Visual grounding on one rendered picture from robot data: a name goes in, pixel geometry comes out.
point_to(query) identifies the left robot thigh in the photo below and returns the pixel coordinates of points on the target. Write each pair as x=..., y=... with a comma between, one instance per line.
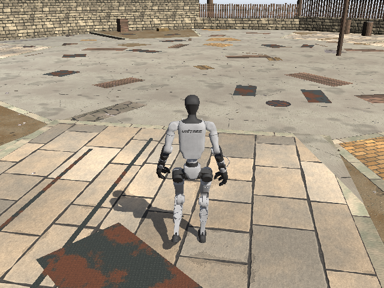
x=178, y=181

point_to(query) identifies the robot left hand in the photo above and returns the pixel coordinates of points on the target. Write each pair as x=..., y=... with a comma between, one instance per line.
x=164, y=170

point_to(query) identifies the left robot foot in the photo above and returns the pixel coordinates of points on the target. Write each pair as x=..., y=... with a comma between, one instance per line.
x=176, y=238

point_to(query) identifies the left robot upper arm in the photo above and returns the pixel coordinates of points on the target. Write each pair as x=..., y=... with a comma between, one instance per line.
x=173, y=126

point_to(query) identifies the right robot upper arm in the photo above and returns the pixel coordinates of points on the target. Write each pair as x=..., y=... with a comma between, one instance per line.
x=213, y=135

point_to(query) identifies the robot left forearm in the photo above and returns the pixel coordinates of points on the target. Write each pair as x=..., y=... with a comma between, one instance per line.
x=163, y=159

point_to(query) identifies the robot right forearm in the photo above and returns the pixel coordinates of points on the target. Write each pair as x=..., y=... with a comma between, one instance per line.
x=220, y=161

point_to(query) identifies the robot right hand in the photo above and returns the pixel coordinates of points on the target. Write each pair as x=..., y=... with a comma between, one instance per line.
x=224, y=176

